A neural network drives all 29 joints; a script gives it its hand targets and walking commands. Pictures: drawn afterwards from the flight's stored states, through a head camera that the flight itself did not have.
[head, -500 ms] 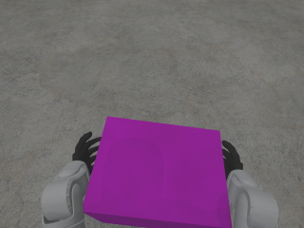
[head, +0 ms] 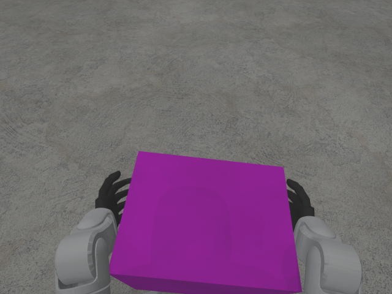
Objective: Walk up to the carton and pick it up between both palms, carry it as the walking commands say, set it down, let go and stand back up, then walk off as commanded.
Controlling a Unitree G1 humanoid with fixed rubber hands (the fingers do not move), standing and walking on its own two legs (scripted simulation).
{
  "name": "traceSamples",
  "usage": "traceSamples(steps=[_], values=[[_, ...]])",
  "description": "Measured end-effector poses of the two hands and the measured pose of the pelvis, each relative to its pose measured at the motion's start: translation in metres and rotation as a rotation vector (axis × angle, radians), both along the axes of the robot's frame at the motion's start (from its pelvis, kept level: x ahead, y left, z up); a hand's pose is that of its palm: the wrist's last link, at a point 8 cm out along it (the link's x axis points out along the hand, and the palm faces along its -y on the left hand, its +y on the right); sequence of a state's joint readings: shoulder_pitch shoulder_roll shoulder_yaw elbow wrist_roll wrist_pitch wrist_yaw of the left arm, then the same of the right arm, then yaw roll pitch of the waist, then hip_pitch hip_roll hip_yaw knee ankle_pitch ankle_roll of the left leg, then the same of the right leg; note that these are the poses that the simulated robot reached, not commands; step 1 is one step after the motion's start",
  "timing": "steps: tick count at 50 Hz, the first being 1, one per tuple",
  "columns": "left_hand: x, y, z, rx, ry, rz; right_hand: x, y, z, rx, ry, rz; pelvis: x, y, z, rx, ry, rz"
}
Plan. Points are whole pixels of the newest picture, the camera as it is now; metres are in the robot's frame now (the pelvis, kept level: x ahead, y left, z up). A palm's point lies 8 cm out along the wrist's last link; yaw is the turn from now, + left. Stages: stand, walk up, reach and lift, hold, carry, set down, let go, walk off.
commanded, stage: carry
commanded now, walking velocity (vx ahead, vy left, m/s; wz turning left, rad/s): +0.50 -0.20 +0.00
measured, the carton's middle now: (200, 235) +0.23 +0.01 +0.00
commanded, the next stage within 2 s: none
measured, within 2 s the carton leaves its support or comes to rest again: neither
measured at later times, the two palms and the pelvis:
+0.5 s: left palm (182, 103) +0.56 +0.07 +0.06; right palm (315, 112) +0.53 -0.27 +0.07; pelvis +0.30 -0.09 -0.01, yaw -2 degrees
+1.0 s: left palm (210, 52) +0.84 +0.00 +0.06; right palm (312, 55) +0.84 -0.35 +0.07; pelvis +0.59 -0.18 -0.01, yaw -1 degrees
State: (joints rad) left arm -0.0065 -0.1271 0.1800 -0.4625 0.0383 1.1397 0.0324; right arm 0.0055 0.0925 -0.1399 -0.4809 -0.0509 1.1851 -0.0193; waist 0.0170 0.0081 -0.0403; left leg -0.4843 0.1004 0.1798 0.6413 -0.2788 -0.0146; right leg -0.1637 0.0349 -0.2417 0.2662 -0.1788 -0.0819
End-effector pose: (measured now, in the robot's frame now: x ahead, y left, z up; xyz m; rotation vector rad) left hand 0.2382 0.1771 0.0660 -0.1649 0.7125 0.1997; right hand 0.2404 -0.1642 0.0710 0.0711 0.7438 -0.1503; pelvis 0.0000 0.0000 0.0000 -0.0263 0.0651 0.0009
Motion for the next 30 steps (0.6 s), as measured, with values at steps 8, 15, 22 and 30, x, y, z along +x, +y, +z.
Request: traceSamples(steps=[8, 15, 22, 30], values=[[0.108, -0.009, -0.012, -0.031, 0.000, -0.029, 0.099, -0.008, 0.000, -0.039, 0.000, -0.021, 0.099, -0.008, -0.008, 0.013, 0.014, -0.030], [0.191, -0.039, -0.010, -0.066, 0.046, -0.073, 0.158, -0.037, 0.005, -0.035, 0.045, -0.102, 0.172, -0.022, 0.008, -0.023, 0.027, -0.040], [0.279, -0.083, -0.004, -0.069, -0.018, -0.079, 0.246, -0.081, 0.014, -0.039, -0.019, -0.110, 0.256, -0.066, 0.004, -0.032, 0.016, -0.045], [0.384, -0.145, -0.022, 0.033, 0.015, -0.059, 0.368, -0.144, -0.027, 0.001, 0.012, -0.035, 0.364, -0.130, -0.022, -0.002, 0.003, -0.024]])
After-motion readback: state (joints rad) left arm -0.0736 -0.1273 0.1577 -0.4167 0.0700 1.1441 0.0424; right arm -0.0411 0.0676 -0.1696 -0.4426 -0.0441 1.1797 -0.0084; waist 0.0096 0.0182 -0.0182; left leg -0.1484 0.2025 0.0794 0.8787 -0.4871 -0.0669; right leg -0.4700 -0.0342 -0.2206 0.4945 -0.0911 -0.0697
